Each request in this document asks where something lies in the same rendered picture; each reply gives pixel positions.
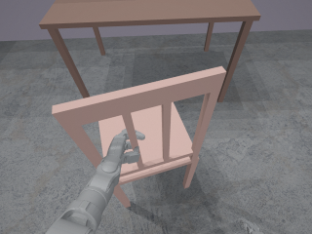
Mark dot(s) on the table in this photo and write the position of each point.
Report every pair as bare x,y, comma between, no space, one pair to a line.
107,13

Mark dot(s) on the left robot upper arm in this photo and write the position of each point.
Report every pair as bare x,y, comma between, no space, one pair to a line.
63,226

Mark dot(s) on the robot right hand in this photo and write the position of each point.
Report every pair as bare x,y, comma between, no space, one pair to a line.
251,228

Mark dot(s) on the left robot forearm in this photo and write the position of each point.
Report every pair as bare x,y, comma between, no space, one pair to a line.
87,209

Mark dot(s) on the robot left hand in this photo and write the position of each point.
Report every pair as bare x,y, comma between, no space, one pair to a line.
119,145

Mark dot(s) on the chair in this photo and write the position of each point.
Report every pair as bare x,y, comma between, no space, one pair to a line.
149,109

